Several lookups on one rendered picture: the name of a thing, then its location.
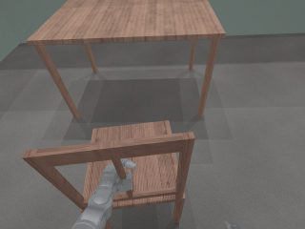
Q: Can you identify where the chair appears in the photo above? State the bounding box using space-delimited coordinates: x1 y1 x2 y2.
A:
22 120 195 229

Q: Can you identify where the table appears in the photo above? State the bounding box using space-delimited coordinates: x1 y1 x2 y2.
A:
26 0 226 119

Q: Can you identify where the robot left forearm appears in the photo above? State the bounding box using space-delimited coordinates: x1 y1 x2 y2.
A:
71 186 114 229

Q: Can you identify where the robot right hand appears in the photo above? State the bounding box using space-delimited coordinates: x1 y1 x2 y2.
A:
223 219 242 229

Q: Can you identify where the robot left hand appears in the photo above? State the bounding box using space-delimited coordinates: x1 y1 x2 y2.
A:
98 158 136 195

